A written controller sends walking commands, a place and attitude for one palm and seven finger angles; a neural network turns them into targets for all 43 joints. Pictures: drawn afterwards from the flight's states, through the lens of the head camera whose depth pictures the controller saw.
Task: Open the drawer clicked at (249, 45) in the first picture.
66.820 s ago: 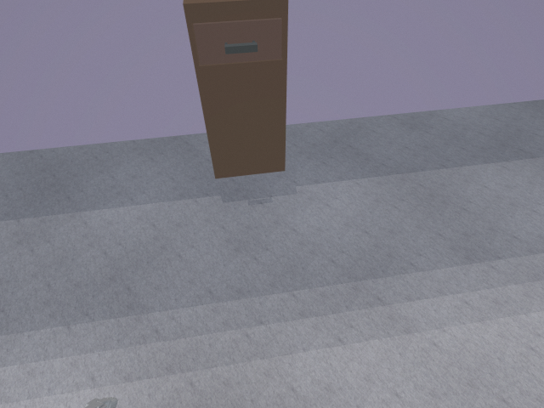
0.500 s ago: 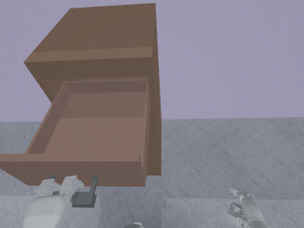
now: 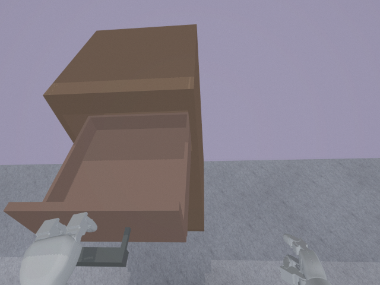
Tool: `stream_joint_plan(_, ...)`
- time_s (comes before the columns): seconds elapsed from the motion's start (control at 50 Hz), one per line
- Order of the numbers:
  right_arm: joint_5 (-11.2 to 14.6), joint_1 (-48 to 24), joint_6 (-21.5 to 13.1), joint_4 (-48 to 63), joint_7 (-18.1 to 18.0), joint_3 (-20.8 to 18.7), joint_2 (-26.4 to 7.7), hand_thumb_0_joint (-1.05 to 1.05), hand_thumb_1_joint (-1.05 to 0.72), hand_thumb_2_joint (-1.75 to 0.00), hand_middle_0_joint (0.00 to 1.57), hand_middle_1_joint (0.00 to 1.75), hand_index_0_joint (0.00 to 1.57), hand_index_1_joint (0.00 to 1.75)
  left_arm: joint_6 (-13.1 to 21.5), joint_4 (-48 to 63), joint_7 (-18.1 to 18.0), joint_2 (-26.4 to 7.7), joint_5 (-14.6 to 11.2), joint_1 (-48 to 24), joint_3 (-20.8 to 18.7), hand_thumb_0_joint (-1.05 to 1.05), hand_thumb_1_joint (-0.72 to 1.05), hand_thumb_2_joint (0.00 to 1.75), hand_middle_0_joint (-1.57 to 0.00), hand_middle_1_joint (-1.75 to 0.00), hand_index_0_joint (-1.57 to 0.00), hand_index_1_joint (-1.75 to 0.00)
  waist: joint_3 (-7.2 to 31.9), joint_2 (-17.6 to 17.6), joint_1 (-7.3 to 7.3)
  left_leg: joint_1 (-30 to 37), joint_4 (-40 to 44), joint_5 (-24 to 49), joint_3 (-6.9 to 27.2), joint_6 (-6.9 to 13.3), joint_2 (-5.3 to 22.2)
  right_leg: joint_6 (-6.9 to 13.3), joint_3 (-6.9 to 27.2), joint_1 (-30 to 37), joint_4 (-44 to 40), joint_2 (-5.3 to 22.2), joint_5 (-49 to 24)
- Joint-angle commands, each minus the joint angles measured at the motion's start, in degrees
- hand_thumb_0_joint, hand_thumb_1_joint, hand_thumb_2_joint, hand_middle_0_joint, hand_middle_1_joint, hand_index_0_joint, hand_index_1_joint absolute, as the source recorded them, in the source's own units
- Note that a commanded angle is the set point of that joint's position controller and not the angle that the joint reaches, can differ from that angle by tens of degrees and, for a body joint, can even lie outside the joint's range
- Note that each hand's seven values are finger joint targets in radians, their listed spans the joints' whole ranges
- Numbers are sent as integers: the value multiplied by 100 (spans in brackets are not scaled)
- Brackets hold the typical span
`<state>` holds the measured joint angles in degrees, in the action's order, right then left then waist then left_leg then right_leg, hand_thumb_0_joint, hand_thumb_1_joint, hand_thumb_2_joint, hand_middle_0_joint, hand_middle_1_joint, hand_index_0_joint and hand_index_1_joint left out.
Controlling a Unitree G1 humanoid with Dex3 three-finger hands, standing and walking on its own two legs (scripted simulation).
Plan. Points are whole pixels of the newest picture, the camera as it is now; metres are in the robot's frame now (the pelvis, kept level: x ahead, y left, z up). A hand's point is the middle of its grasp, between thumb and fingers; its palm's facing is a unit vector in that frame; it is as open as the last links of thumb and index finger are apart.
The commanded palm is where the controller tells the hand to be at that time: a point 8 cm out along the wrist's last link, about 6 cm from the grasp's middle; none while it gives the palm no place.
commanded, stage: lift the hand off the handle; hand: left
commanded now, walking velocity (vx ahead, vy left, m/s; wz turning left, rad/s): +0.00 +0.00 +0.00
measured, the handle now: (97, 244) +0.20 +0.23 +0.00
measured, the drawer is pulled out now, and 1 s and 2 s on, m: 0.30 0.30 0.30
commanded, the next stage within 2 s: draw the hand back to the body in 0.90 s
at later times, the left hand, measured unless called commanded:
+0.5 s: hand (60, 244) +0.17 +0.24 +0.09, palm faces +0.08 -0.16 -0.98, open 13.5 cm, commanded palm +0.13 +0.24 +0.16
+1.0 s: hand (52, 238) +0.16 +0.23 +0.13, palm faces +0.08 -0.21 -0.98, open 13.8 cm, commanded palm +0.13 +0.23 +0.20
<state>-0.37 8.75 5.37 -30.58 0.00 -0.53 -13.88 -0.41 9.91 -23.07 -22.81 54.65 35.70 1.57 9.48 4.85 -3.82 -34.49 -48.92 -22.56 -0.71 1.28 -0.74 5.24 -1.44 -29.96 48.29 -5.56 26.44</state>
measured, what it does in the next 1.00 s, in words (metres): stands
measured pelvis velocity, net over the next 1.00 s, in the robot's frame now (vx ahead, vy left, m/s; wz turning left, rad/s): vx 0.00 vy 0.04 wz -0.01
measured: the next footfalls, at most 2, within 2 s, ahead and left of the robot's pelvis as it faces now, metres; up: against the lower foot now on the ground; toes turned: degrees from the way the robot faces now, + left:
none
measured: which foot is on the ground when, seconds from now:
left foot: down 0.00-1.00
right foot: down 0.00-1.00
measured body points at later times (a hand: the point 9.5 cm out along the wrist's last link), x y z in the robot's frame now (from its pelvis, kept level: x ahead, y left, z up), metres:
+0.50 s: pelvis +0.02 +0.04 +0.01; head +0.01 -0.01 +0.46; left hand +0.16 +0.25 +0.14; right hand +0.24 -0.16 -0.07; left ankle +0.02 +0.11 -0.70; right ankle -0.02 -0.06 -0.70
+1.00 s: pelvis +0.00 +0.04 +0.03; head -0.02 -0.01 +0.47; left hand +0.15 +0.24 +0.19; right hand +0.24 -0.14 -0.04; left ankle +0.02 +0.11 -0.70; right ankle -0.02 -0.06 -0.70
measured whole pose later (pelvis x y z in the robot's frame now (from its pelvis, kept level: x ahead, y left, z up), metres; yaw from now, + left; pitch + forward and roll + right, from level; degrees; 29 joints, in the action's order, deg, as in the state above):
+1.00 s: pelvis +0.00 +0.04 +0.03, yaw -1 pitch +1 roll -1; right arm 2.2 8.5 7.1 -25.3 3.7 2.6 -14.3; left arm -10.1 36.2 -5.2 -24.2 51.2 36.4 6.1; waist 5.9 8.0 -6.9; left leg -20.7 -38.3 -18.8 -2.0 4.0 -2.1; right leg 2.1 0.6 -15.4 35.5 -4.1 21.3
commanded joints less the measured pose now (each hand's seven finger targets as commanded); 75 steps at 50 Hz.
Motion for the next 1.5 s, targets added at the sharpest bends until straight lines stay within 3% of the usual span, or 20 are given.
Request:
stream_joint_plan(0.0, 7, -867, -359, 996, 10, -170, -467, 0, -90, -90, 20, 30, 20, 30, 155, 1353, -23, -795, -67, -74, -538, 0, -50, 30, -30, -120, -30, -120, 85, -444, 31, 1079, 477, 959, 178, 226, -135, -310, 835, -173, -1392, 381, -1572)
stream_joint_plan(0.1, -30, -820, -405, 1049, 47, -181, -487, 0, -90, -90, 20, 30, 20, 30, 299, 1783, 118, -821, -24, -222, -516, 0, -50, 30, -30, -120, -30, -120, 84, -257, -12, 1464, 634, 1010, 216, 226, -74, -258, 648, -307, -1437, 344, -1337)
stream_joint_plan(0.18, -72, -753, -377, 1153, 139, -154, -495, 0, -90, -90, 20, 30, 20, 30, 256, 2195, 105, -999, 61, -1, -720, 0, -50, 30, -30, -120, -30, -120, 509, -147, -160, 1724, 637, 1459, 201, 173, -30, -211, 571, -158, -1306, 328, -1643)
stream_joint_plan(0.26, 10, -836, -357, 1257, 196, -144, -479, 0, -90, -90, 20, 30, 20, 30, 99, 2569, 182, -750, -100, 124, -475, 0, -50, 30, -30, -120, -30, -120, 363, -40, -109, 1766, 761, 1772, 273, 160, 53, -203, 392, -65, -1267, 292, -1746)
stream_joint_plan(0.34, 17, -732, -351, 1339, 265, -151, -460, 0, -90, -90, 20, 30, 20, 30, -24, 2977, 288, -646, -83, 310, -256, 0, -50, 30, -30, -120, -30, -120, 454, -224, -130, 1939, 778, 2114, 304, 168, 151, -239, 270, -57, -1246, 301, -1783)
stream_joint_plan(0.38, 23, -725, -323, 1372, 281, -84, -473, 0, -90, -90, 20, 30, 20, 30, -118, 3108, 346, -889, -55, 216, -455, 0, -50, 30, -30, -120, -30, -120, 521, -254, -188, 1984, 806, 2174, 319, 145, 156, -237, 316, 1, -1281, 316, -1821)
stream_joint_plan(0.54, 192, -778, -274, 1466, 373, -44, -400, 0, -90, -90, 20, 30, 20, 30, -477, 3499, 822, -520, -70, 23, 129, 0, -50, 30, -30, -120, -30, -120, 193, -153, -187, 2198, 1103, 2243, 446, 97, 340, -250, 139, 68, -1422, 329, -1369)
stream_joint_plan(0.62, 257, -798, -227, 1561, 410, 62, -413, 0, -90, -90, 20, 30, 20, 30, -681, 3578, 1070, -853, -68, 281, -90, 0, -50, 30, -30, -120, -30, -120, 216, -291, -338, 2163, 1273, 2318, 396, 52, 379, -275, 75, 371, -1493, 312, -1432)
stream_joint_plan(0.64, 270, -893, -210, 1600, 420, 76, -407, 0, -90, -90, 20, 30, 20, 30, -706, 3799, 1107, -768, -48, 62, 37, 0, -50, 30, -30, -120, -30, -120, 151, -196, -285, 2175, 1316, 2232, 392, 33, 393, -274, 107, 364, -1516, 339, -1371)
stream_joint_plan(0.68, 271, -865, -221, 1617, 439, 133, -371, 0, -90, -90, 20, 30, 20, 30, -791, 3843, 1165, -839, -36, 169, -46, 0, -50, 30, -30, -120, -30, -120, 139, -148, -360, 2158, 1364, 2194, 398, 50, 406, -253, 48, 460, -1527, 330, -1306)
stream_joint_plan(0.76, 322, -1131, -203, 1662, 391, 145, -395, 0, -90, -90, 20, 30, 20, 30, -846, 4137, 1238, -1046, -169, -140, -362, 0, -50, 30, -30, -120, -30, -120, -8, -99, -327, 2252, 1473, 1914, 406, 59, 408, -217, 259, 588, -1758, 313, -1265)
stream_joint_plan(0.88, 297, -952, -177, 1551, 426, 137, -390, 0, -90, -90, 20, 30, 20, 30, -882, 3695, 1574, -679, -313, 23, 5, 0, -50, 30, -30, -120, -30, -120, -353, -346, -251, 2258, 1635, 1656, 325, 97, 360, -283, 130, 583, -1966, 316, -1110)
stream_joint_plan(0.94, 274, -996, -126, 1589, 366, 147, -438, 0, -90, -90, 20, 30, 20, 30, -834, 3816, 1597, -955, -218, -321, -151, 0, -50, 30, -30, -120, -30, -120, -309, -289, -261, 2283, 1690, 1546, 258, 79, 355, -287, 249, 640, -2075, 334, -1026)
stream_joint_plan(0.98, 220, -962, -176, 1601, 352, 180, -399, 0, -90, -90, 20, 30, 20, 30, -811, 3909, 1556, -877, -91, -357, -65, 0, -50, 30, -30, -120, -30, -120, -202, -118, -312, 2316, 1653, 1490, 239, 100, 328, -232, 263, 683, -2074, 329, -930)
stream_joint_plan(1.06, 233, -1136, -203, 1583, 263, 175, -440, 0, -90, -90, 20, 30, 20, 30, -687, 3969, 1394, -1349, -124, -436, -676, 0, -50, 30, -30, -120, -30, -120, -224, 2, -340, 2341, 1642, 1347, 270, 65, 291, -153, 540, 762, -2224, 292, -887)
stream_joint_plan(1.08, 181, -973, -206, 1550, 256, 162, -412, 0, -90, -90, 20, 30, 20, 30, -659, 3864, 1384, -1241, -90, -250, -628, 0, -50, 30, -30, -120, -30, -120, -163, -98, -373, 2370, 1572, 1434, 215, 74, 272, -167, 467, 731, -2213, 314, -905)
stream_joint_plan(1.26, 267, -1234, -266, 1400, 145, 118, -508, 0, -90, -90, 20, 30, 20, 30, -594, 3422, 1528, -1471, -656, -93, -1108, 0, -50, 30, -30, -120, -30, -120, -406, -355, -258, 2428, 1678, 1527, 249, 108, 104, -302, 607, 987, -2468, 402, -1622)
stream_joint_plan(1.34, 223, -1069, -238, 1407, 66, 87, -569, 0, -90, -90, 20, 30, 20, 30, -451, 3534, 1597, -1576, -698, -33, -1146, 0, -50, 30, -30, -120, -30, -120, -379, -312, -246, 2515, 1620, 1624, 170, 121, 85, -357, 582, 958, -2505, 474, -1801)
stream_joint_plan(1.46, 211, -1130, -317, 1369, -29, 49, -598, 0, -90, -90, 20, 30, 20, 30, -173, 3605, 1500, -1880, -768, 56, -1648, 0, -50, 30, -30, -120, -30, -120, -269, -174, -302, 2614, 1539, 1692, 203, 105, 52, -308, 757, 964, -2559, 433, -1977)
stream_joint_plan(1.48, 168, -979, -304, 1364, -29, 75, -576, 0, -90, -90, 20, 30, 20, 30, -134, 3529, 1496, -1819, -762, 111, -1581, 0, -50, 30, -30, -120, -30, -120, -207, -258, -310, 2598, 1513, 1725, 166, 122, 41, -347, 565, 1002, -2497, 490, -1970)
